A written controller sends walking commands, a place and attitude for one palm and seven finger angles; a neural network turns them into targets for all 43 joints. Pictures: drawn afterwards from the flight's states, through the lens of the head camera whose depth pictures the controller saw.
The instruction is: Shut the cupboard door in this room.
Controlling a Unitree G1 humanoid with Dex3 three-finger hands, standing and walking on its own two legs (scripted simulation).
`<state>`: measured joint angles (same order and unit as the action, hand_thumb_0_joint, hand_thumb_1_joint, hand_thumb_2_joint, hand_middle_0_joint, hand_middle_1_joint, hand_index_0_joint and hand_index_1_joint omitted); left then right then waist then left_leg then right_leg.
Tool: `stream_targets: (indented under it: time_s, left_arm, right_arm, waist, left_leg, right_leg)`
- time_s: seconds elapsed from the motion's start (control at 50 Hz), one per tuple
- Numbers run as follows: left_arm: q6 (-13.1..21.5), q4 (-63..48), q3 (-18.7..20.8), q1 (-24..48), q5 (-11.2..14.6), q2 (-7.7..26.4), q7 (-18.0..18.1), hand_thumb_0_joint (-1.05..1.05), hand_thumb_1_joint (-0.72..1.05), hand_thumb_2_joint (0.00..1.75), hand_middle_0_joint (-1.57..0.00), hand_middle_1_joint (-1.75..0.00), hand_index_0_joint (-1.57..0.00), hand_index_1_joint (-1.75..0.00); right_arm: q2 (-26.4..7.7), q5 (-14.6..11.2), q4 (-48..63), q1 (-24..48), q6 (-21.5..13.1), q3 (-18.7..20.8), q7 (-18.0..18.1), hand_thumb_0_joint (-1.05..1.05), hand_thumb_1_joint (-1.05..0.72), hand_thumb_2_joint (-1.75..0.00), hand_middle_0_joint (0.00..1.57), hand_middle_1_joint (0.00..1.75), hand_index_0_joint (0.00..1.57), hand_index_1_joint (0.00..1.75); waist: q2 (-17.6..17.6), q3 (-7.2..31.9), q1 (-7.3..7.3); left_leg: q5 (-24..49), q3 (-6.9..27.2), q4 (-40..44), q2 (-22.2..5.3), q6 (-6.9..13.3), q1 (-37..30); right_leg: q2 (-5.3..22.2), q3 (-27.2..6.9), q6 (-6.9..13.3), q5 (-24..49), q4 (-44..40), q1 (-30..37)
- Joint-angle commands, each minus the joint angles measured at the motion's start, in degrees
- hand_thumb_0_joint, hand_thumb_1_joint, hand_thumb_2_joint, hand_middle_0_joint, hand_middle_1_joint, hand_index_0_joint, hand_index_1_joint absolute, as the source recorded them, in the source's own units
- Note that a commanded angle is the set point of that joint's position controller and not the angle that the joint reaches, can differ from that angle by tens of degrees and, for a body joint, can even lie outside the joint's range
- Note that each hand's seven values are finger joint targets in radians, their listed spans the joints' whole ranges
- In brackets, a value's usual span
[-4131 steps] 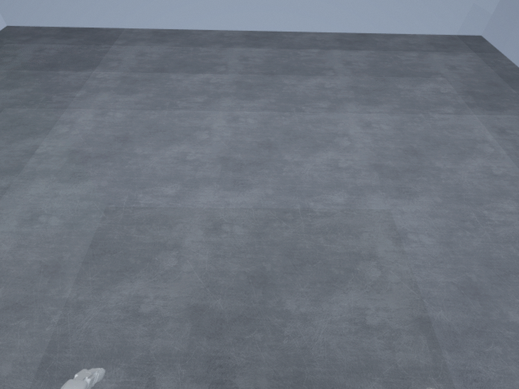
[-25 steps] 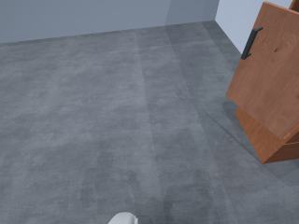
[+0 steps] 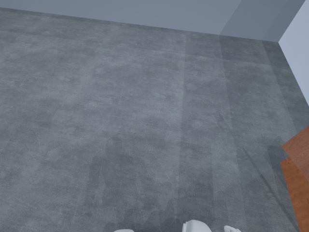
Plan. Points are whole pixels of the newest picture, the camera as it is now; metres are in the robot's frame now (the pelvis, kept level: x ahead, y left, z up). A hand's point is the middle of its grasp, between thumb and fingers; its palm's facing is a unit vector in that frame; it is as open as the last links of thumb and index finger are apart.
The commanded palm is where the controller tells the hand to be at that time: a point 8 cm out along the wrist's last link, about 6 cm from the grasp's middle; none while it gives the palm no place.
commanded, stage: walk to a spot facing it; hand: left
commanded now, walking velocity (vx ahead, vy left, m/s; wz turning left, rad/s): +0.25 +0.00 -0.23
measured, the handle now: out of the picture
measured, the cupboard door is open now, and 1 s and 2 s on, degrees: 25 25 25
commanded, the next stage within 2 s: turn to face it in 0.02 s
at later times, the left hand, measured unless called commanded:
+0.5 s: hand (124, 175) +0.30 +0.12 -0.17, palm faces -0.17 -0.96 -0.21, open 7.4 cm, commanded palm none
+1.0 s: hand (115, 137) +0.43 +0.18 -0.16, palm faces -0.38 -0.89 -0.23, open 7.4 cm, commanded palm none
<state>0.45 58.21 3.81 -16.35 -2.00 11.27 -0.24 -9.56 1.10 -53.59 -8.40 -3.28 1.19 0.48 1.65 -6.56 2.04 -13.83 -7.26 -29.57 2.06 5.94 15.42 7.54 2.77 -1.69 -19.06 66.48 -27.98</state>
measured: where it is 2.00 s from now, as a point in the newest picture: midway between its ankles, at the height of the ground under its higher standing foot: (156, 210)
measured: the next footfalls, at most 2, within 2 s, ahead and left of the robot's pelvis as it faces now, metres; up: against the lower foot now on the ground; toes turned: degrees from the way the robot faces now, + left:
right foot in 0.38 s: +0.25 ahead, -0.13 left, +0.00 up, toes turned -11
left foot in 0.82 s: +0.34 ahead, +0.10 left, +0.00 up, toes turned -22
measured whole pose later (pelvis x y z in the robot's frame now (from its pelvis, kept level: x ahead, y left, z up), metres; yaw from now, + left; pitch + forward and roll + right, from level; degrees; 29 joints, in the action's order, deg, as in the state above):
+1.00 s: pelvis +0.26 +0.01 +0.01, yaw -28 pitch +1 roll -3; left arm -4.2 50.0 6.3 -11.2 -1.2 16.7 -1.5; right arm -11.0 1.6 -48.1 -7.7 0.5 0.6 1.6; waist 1.7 -5.0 2.4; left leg -16.0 -5.2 -28.8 -4.8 0.7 13.7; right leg -1.0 -0.2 -3.6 -26.7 65.4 -29.1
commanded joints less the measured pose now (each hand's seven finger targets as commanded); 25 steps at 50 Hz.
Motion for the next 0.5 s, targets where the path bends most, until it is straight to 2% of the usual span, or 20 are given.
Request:
stream_targets:
  time_s: [0.0,0.02,0.08,0.14,0.18,0.24,0.26,0.3,0.32,0.34,0.36,0.38,0.4,0.42,0.44,0.46,0.48]
  left_arm:
    - [-0.1,-3.0,0.2,-2.5,0.3,1.6,-0.2,0.0,0.9,0.9,-0.2,-0.3,-0.2,-0.3]
    - [-0.3,-3.6,0.4,-0.7,0.3,1.7,-0.3,0.0,0.9,0.9,-0.2,-0.3,-0.2,-0.3]
    - [-0.7,-5.1,0.5,3.6,0.5,2.0,-0.5,0.0,0.9,0.9,-0.2,-0.3,-0.2,-0.3]
    - [-0.8,-5.5,0.1,5.5,0.9,1.6,-0.2,0.0,0.9,0.9,-0.2,-0.3,-0.2,-0.3]
    - [-0.8,-5.8,-0.2,7.2,0.9,1.5,-0.2,0.0,0.9,0.9,-0.2,-0.3,-0.2,-0.3]
    - [-1.2,-7.5,0.0,10.4,0.9,2.2,-0.4,0.0,0.9,0.9,-0.2,-0.3,-0.2,-0.3]
    - [-1.2,-8.0,0.2,9.8,0.9,2.8,-0.3,0.0,0.9,0.9,-0.2,-0.3,-0.2,-0.3]
    - [-1.1,-7.5,0.4,6.5,0.9,3.2,-0.4,0.0,0.9,0.9,-0.2,-0.3,-0.2,-0.3]
    - [-0.8,-6.5,0.7,1.8,0.8,4.0,-0.4,0.0,0.9,0.9,-0.2,-0.3,-0.2,-0.3]
    - [-0.3,-5.1,1.3,-4.0,0.6,5.4,-0.3,0.0,0.9,0.9,-0.2,-0.3,-0.2,-0.3]
    - [0.6,-3.8,2.3,-9.8,0.1,10.4,0.3,0.0,0.9,0.9,-0.2,-0.3,-0.2,-0.3]
    - [0.8,-3.0,2.6,-11.6,1.3,13.5,0.9,0.0,0.9,0.9,-0.2,-0.3,-0.2,-0.3]
    - [0.1,-4.6,2.5,-7.7,1.6,12.7,1.9,0.0,0.9,0.9,-0.2,-0.3,-0.2,-0.3]
    - [0.0,-6.3,2.1,-2.9,1.3,10.2,2.4,0.0,0.9,0.9,-0.2,-0.3,-0.2,-0.3]
    - [-0.2,-7.1,1.9,0.5,1.5,9.4,2.5,0.0,0.9,0.9,-0.2,-0.3,-0.2,-0.3]
    - [-0.2,-8.0,1.8,3.0,1.4,8.6,2.8,0.0,0.9,0.9,-0.2,-0.3,-0.2,-0.3]
    - [0.0,-8.5,1.6,3.9,1.1,8.4,2.6,0.0,0.9,0.9,-0.2,-0.3,-0.2,-0.3]
  right_arm:
    - [-7.3,-0.2,-1.2,-9.4,-0.5,1.7,1.2,0.0,-0.9,-0.9,0.2,0.3,0.2,0.3]
    - [-6.8,-0.1,-1.7,-10.4,-0.5,1.9,1.2,0.0,-0.9,-0.9,0.2,0.3,0.2,0.3]
    - [-6.7,-0.1,-2.9,-12.3,-0.5,1.8,1.2,0.0,-0.9,-0.9,0.2,0.3,0.2,0.3]
    - [-6.2,0.1,-4.3,-14.1,-0.5,1.1,1.5,0.0,-0.9,-0.9,0.2,0.3,0.2,0.3]
    - [-6.2,0.4,-5.3,-15.4,-0.4,1.0,1.8,0.0,-0.9,-0.9,0.2,0.3,0.2,0.3]
    - [-7.6,0.7,-6.0,-16.1,0.5,1.2,2.3,0.0,-0.9,-0.9,0.2,0.3,0.2,0.3]
    - [-8.0,0.7,-5.8,-15.5,0.8,1.5,2.5,0.0,-0.9,-0.9,0.2,0.3,0.2,0.3]
    - [-9.2,0.6,-5.5,-14.7,1.3,1.6,2.7,0.0,-0.9,-0.9,0.2,0.3,0.2,0.3]
    - [-9.9,0.2,-5.0,-13.5,1.4,1.9,2.7,0.0,-0.9,-0.9,0.2,0.3,0.2,0.3]
    - [-10.3,-0.5,-4.2,-11.9,1.4,2.2,2.5,0.0,-0.9,-0.9,0.2,0.3,0.2,0.3]
    - [-8.9,-1.4,-2.9,-11.7,1.5,2.5,2.0,0.0,-0.9,-0.9,0.2,0.3,0.2,0.3]
    - [-6.9,-1.6,-1.5,-12.0,1.6,2.3,1.9,0.0,-0.9,-0.9,0.2,0.3,0.2,0.3]
    - [-7.0,-1.3,-1.0,-10.0,2.7,2.2,2.3,0.0,-0.9,-0.9,0.2,0.3,0.2,0.3]
    - [-5.9,-0.8,-0.4,-8.0,2.9,2.1,1.8,0.0,-0.9,-0.9,0.2,0.3,0.2,0.3]
    - [-5.7,-0.7,-0.2,-7.1,3.3,2.0,1.7,0.0,-0.9,-0.9,0.2,0.3,0.2,0.3]
    - [-5.4,-0.6,-0.4,-7.5,3.7,1.9,1.6,0.0,-0.9,-0.9,0.2,0.3,0.2,0.3]
    - [-4.6,-0.4,-0.3,-7.7,4.3,1.8,1.4,0.0,-0.9,-0.9,0.2,0.3,0.2,0.3]
  waist:
    - [-5.4,4.4,-2.07]
    - [-4.3,3.3,-2.22]
    - [-4.0,0.9,-2.23]
    - [-5.5,0.6,-2.1]
    - [-6.8,0.6,-2.64]
    - [-7.6,0.1,-3.49]
    - [-7.1,0.2,-2.83]
    - [-6.9,2.8,-1.14]
    - [-6.3,5.7,1.04]
    - [-5.4,9.0,3.75]
    - [4.8,14.4,5.48]
    - [10.2,17.5,4.06]
    - [5.7,13.7,3.07]
    - [5.1,9.9,1.87]
    - [1.7,9.9,-0.31]
    - [-0.2,10.3,-1.77]
    - [-0.8,10.4,-2.55]
  left_leg:
    - [9.5,14.9,18.9,-16.6,3.3,-7.6]
    - [9.7,14.3,19.7,-16.6,3.2,-7.6]
    - [13.8,11.1,20.3,-15.8,2.0,-8.4]
    - [32.8,6.1,16.4,-15.1,-0.3,-11.3]
    - [43.1,3.5,13.3,-15.5,-0.5,-13.8]
    - [47.0,2.7,9.5,-18.3,0.8,-15.8]
    - [48.7,2.6,7.4,-19.4,1.2,-16.5]
    - [53.9,1.6,0.5,-19.6,0.6,-16.6]
    - [53.8,0.5,-5.4,-18.9,-0.5,-15.2]
    - [49.0,-1.1,-14.8,-16.1,-2.4,-10.5]
    - [27.1,-4.3,-31.9,-8.9,-5.7,1.0]
    - [-22.2,-1.8,-47.4,0.0,-8.5,13.4]
    - [-21.8,8.3,-48.8,-3.3,-7.9,15.5]
    - [-17.3,9.3,-47.4,-5.4,-7.8,17.8]
    - [-14.8,9.5,-45.5,-6.7,-8.3,16.9]
    - [-13.1,9.4,-42.7,-7.6,-8.7,15.2]
    - [-11.8,8.6,-39.2,-7.4,-9.1,12.6]
  right_leg:
    - [0.5,-3.1,-0.5,7.6,-4.2,-6.4]
    - [0.3,-3.2,-0.6,9.3,-5.6,-7.2]
    - [-0.7,-3.4,-0.3,13.7,-10.0,-8.5]
    - [-2.7,-2.4,0.7,15.1,-15.2,-7.0]
    - [-4.4,-0.8,1.8,14.7,-19.6,-5.1]
    - [-5.4,0.6,3.1,10.7,-23.2,-3.3]
    - [-5.7,0.9,3.6,9.0,-24.4,-2.0]
    - [-7.7,2.6,4.4,7.2,-27.4,4.7]
    - [-8.6,2.9,4.9,9.6,-30.3,11.0]
    - [-8.0,1.8,6.1,16.9,-35.5,20.6]
    - [2.9,-12.8,11.8,41.4,-37.1,32.2]
    - [16.0,-30.0,19.9,63.4,-41.4,38.5]
    - [15.7,-29.5,21.1,54.3,-43.7,32.9]
    - [12.3,-25.8,18.6,48.7,-44.6,27.8]
    - [10.4,-23.2,17.4,44.0,-45.2,24.2]
    - [8.8,-20.7,16.1,40.8,-45.6,21.5]
    - [6.6,-17.7,14.5,39.1,-45.9,18.1]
